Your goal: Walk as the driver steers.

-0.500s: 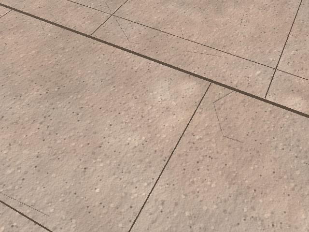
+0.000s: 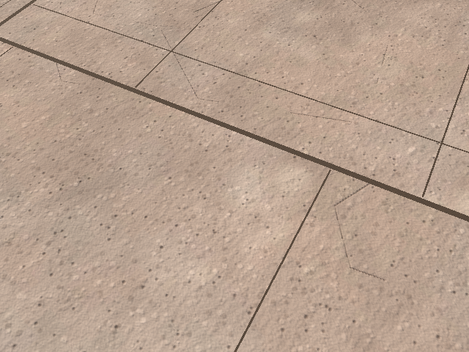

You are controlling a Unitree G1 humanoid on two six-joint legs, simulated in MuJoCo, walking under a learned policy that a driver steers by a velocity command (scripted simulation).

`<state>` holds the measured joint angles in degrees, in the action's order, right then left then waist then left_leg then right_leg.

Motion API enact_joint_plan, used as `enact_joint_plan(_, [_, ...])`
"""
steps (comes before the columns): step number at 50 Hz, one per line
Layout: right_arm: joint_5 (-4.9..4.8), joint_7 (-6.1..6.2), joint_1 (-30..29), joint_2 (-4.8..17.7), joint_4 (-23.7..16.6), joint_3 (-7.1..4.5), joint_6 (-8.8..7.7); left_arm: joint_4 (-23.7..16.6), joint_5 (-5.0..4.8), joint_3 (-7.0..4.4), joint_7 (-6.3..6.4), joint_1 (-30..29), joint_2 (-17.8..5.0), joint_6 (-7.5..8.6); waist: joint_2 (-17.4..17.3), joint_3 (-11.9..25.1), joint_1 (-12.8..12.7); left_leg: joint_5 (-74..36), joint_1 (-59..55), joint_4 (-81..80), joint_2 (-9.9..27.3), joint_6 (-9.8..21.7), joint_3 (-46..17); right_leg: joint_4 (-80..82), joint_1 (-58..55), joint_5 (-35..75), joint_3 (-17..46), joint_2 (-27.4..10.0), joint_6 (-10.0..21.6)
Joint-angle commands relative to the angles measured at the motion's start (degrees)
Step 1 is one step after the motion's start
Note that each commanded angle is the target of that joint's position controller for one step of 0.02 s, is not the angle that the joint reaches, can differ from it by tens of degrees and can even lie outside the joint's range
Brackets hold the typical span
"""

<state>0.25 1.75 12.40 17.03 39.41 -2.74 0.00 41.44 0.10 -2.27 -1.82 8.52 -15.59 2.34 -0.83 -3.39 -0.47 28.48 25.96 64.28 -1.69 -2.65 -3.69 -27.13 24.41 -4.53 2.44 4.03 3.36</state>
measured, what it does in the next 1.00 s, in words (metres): steps on the spot, turning right: left foot, then right foot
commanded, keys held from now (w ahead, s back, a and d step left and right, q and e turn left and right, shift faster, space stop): e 1.00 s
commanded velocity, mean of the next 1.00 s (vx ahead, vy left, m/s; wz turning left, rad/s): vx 0.03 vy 0.00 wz -0.54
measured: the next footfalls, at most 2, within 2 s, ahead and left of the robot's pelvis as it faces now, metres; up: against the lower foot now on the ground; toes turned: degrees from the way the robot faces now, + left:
left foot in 0.28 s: +0.13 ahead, +0.14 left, +0.00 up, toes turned -15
right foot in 0.70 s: +0.03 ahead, -0.10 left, +0.00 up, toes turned -27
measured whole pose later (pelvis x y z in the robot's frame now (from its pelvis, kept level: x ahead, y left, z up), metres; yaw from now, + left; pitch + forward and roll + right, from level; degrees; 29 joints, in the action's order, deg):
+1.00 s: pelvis +0.03 +0.00 +0.01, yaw -35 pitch +2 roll +2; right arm 0.2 1.7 7.2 17.9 39.7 -4.9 0.3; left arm 35.3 -0.6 -3.9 1.4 10.1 -18.0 -2.4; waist -0.9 -2.5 -0.6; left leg 19.8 28.2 49.6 -0.8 -5.1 -4.2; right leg -27.1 16.8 -12.1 7.8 3.8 2.8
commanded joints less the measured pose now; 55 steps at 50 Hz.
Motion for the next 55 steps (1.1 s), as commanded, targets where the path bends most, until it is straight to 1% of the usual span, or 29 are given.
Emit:
enact_joint_plan(1, [0.18,1.14,4.5,4.3,-2.9,-1.69,0.10,-4.6,0.36,-3.07,1.13,-1.0,-9.9,-0.84,8.4,9.2,1.7,-2.1,1.4,-8.3,0.9,-0.5,-0.3,10.5,-8.8,5.9,18.0,-12.8,9.7])
enact_joint_plan(4, [0.26,1.27,2.9,4.1,-2.7,-1.63,0.04,-5.1,-0.45,-3.91,2.18,-0.5,-11.0,-1.80,8.1,11.6,1.0,-7.0,-1.2,-14.7,0.4,-1.2,-1.2,10.5,-8.2,-0.3,19.0,-12.3,9.7])
enact_joint_plan(9, [-0.22,0.40,-0.7,4.4,-3.7,-1.85,-0.87,-5.9,-0.71,-4.34,2.86,-0.1,-11.1,-3.50,9.7,9.7,-0.5,-9.7,-3.8,-23.8,-0.6,-0.8,-1.9,10.5,-7.2,-10.8,23.6,-11.4,8.3])
enact_joint_plan(12, [-0.66,-0.39,1.1,4.4,-3.1,-2.22,-2.10,-6.4,-1.23,-4.37,3.15,-0.6,-10.9,-4.49,10.0,9.0,1.1,-14.7,-9.8,-36.4,-1.1,1.0,-0.7,7.6,-7.2,-9.5,25.4,-10.0,6.4])
enact_joint_plan(13, [-0.51,-0.44,2.2,5.4,-2.7,-2.70,-2.33,-6.4,-1.53,-4.13,3.27,0.0,-10.1,-4.69,9.2,8.9,1.7,-17.7,-14.4,-41.7,0.9,2.2,-1.2,5.6,-5.2,-11.2,24.6,-8.1,4.5])
enact_joint_plan(14, [0.50,-0.11,3.6,9.0,-3.1,-3.56,-2.24,-6.7,-1.33,-3.39,3.19,1.6,-7.7,-4.67,3.0,10.3,1.2,-17.1,-20.3,-45.1,10.8,5.8,-8.9,-2.1,0.2,-19.6,20.5,-4.8,1.5])
enact_joint_plan(15, [2.45,-0.06,1.9,13.5,-3.0,-4.63,-1.44,-8.8,-1.64,-3.25,2.99,1.0,-6.4,-4.09,-13.7,6.7,-0.8,-23.2,-18.7,-48.6,20.8,13.7,-22.0,-14.2,10.6,-27.1,6.8,4.3,-1.8])
enact_joint_plan(16, [3.47,-0.14,-0.6,11.0,-4.4,-4.16,-1.63,-8.0,-0.57,-4.58,2.89,2.1,-10.8,-3.38,-12.8,6.8,-0.3,-27.5,-15.4,-48.9,25.2,17.7,-25.3,-28.6,11.0,-29.3,5.9,1.1,-4.2])
enact_joint_plan(17, [2.73,0.16,-3.6,7.9,-5.5,-3.18,-1.78,-6.4,-0.99,-5.54,2.72,3.9,-12.7,-3.56,-8.5,6.6,-1.5,-29.2,-14.5,-47.6,22.5,16.4,-20.1,-34.8,10.4,-26.3,6.2,0.1,-5.2])
enact_joint_plan(18, [1.61,0.30,-5.9,6.3,-6.0,-2.72,-1.80,-4.9,-1.16,-5.64,2.93,5.8,-11.9,-4.34,-6.0,5.9,-2.3,-29.4,-14.6,-46.5,18.7,13.9,-14.3,-38.0,10.4,-23.4,5.3,-0.3,-6.4])
enact_joint_plan(19, [0.65,0.43,-6.6,5.6,-6.0,-2.44,-1.79,-4.4,-0.95,-5.46,3.18,6.5,-10.8,-5.05,-5.9,5.4,-1.9,-30.3,-15.8,-45.8,17.0,12.9,-11.1,-41.3,11.9,-20.5,4.8,-0.8,-7.5])
enact_joint_plan(20, [0.43,0.56,-6.4,5.4,-5.9,-2.18,-1.61,-4.6,-1.04,-5.01,3.08,6.3,-9.3,-5.49,-6.1,4.8,-1.4,-33.5,-15.9,-45.5,16.1,12.9,-8.3,-43.1,12.4,-19.3,3.9,-1.2,-8.4])
enact_joint_plan(23, [0.92,0.95,-3.0,6.3,-4.9,-2.62,-0.64,-7.6,-1.72,-4.01,2.59,1.0,-7.0,-5.47,-8.1,4.9,1.7,-36.2,-20.6,-45.3,15.3,14.2,-4.1,-36.3,13.9,-16.6,0.4,-3.0,-10.0])
enact_joint_plan(26, [0.72,0.94,-1.9,8.5,-4.3,-3.58,0.07,-9.6,-1.45,-3.25,1.71,-1.3,-5.9,-5.31,-9.3,7.0,3.1,-37.9,-23.0,-44.3,17.3,15.1,-2.4,-27.4,9.4,-18.1,-1.4,-5.1,-10.0])
enact_joint_plan(28, [0.37,0.47,-2.6,10.0,-4.3,-4.19,0.26,-10.3,-1.35,-3.11,1.21,-1.5,-5.9,-5.37,-10.0,7.6,3.2,-39.4,-21.3,-44.1,18.3,15.3,-0.9,-22.1,4.2,-18.7,-3.5,-5.3,-9.0])
enact_joint_plan(31, [-0.65,-0.25,-2.8,10.6,-3.7,-4.60,0.10,-10.7,-1.45,-3.65,0.69,-0.6,-7.0,-5.85,-10.7,7.8,2.7,-39.8,-21.2,-42.2,19.6,14.7,0.0,-14.2,-0.3,-17.4,-5.7,-4.6,-7.0])
enact_joint_plan(33, [-1.92,-0.36,-4.2,10.5,-3.3,-4.69,-0.07,-9.9,-1.42,-4.03,0.35,2.6,-6.8,-6.01,-9.8,8.0,0.2,-38.3,-19.3,-38.1,19.0,11.9,2.3,-2.7,-6.8,-9.5,-7.3,-3.3,-4.1])
enact_joint_plan(34, [-2.13,-0.45,-2.2,8.9,-2.2,-4.36,-0.34,-9.1,-1.23,-4.58,0.68,4.8,-7.8,-5.97,-7.5,8.5,-0.6,-33.8,-15.8,-33.9,17.2,8.7,4.9,3.5,-13.3,-3.1,-6.2,-2.4,-2.1])
enact_joint_plan(35, [-0.52,-0.64,-0.1,6.3,-1.9,-3.71,-0.57,-9.2,-1.33,-5.95,1.41,7.1,-12.3,-5.76,3.1,9.9,-0.2,-20.3,-5.0,-22.2,12.8,3.1,10.4,5.5,-24.2,14.1,5.1,-9.8,1.2])
enact_joint_plan(36, [2.29,-0.64,-2.4,3.3,-5.5,-2.33,-0.76,-10.8,-0.21,-6.97,1.91,6.5,-19.1,-5.30,19.8,9.1,0.5,9.8,12.9,-7.3,4.0,-2.2,11.3,4.3,-28.9,32.8,26.0,-25.1,12.6])
enact_joint_plan(37, [1.36,-0.09,-7.8,6.3,-6.1,-3.19,-0.92,-10.7,1.49,-6.21,1.39,8.8,-15.8,-3.92,13.3,13.1,-4.8,12.1,13.6,2.4,3.1,-2.3,1.7,5.8,-25.7,29.1,27.1,-26.8,18.2])
enact_joint_plan(38, [-0.03,0.06,-8.3,7.5,-5.9,-3.63,-0.61,-10.0,1.47,-5.39,1.37,6.4,-14.2,-2.95,10.3,10.5,-3.0,7.6,14.2,5.0,4.0,-1.5,0.1,6.3,-23.5,24.1,21.7,-23.4,15.7])
enact_joint_plan(39, [-0.13,0.45,-7.2,7.5,-4.8,-3.89,-0.32,-10.0,0.36,-5.14,1.74,3.0,-12.9,-2.61,8.0,8.6,-1.2,2.4,14.3,3.6,4.6,-1.1,-0.3,6.3,-21.6,18.9,18.1,-19.7,12.3])
enact_joint_plan(40, [0.38,0.89,-6.7,8.0,-4.3,-4.12,-0.06,-10.3,-0.70,-4.57,2.11,0.6,-11.5,-2.77,7.4,7.6,-0.4,-1.1,14.3,1.8,4.8,-1.2,-0.7,6.4,-20.5,17.4,16.7,-18.1,10.4])
enact_joint_plan(41, [0.68,0.94,-5.8,7.9,-4.0,-4.23,0.03,-10.5,-0.95,-4.19,2.50,-0.8,-11.1,-3.07,7.8,7.8,0.6,-3.9,11.6,2.1,4.0,-1.7,-0.4,6.4,-18.0,19.0,15.3,-16.7,9.9])
enact_joint_plan(43, [0.34,0.57,-4.1,6.6,-3.3,-3.94,-0.16,-10.5,-0.44,-3.99,3.03,-0.9,-10.9,-3.51,8.0,9.2,1.3,-7.4,8.8,0.4,2.5,-2.3,0.2,6.6,-16.9,18.1,14.4,-15.2,10.0])
enact_joint_plan(47, [0.06,0.20,-6.5,4.8,-3.8,-3.06,-0.43,-10.0,-0.74,-4.40,3.65,0.4,-12.0,-3.89,8.5,8.6,-0.2,-9.6,6.4,-12.5,1.4,-2.8,-0.5,6.1,-17.2,9.9,17.0,-14.0,9.6])
enact_joint_plan(51, [-0.41,-0.56,-7.3,5.3,-4.3,-3.09,-0.98,-10.1,-0.63,-4.78,3.25,0.0,-13.0,-4.31,10.1,7.6,-0.8,-8.0,0.6,-20.9,-0.2,-2.1,-1.2,5.7,-13.7,4.4,22.1,-13.7,9.8])
enact_joint_plan(55, [-0.86,-1.41,-5.6,5.8,-4.3,-3.46,-1.98,-10.3,-1.31,-4.80,2.82,-1.4,-12.8,-4.72,10.7,8.1,-0.1,-8.8,-4.9,-31.1,-1.2,-0.7,-1.4,3.4,-14.6,7.6,27.4,-12.6,8.7])
Velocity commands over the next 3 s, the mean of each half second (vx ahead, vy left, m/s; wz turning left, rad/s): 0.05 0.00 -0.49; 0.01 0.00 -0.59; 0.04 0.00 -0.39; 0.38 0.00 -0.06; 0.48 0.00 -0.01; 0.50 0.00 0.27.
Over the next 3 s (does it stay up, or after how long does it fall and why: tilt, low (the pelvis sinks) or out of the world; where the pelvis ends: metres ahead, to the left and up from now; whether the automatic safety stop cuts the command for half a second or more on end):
stays up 0.60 -0.49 -0.01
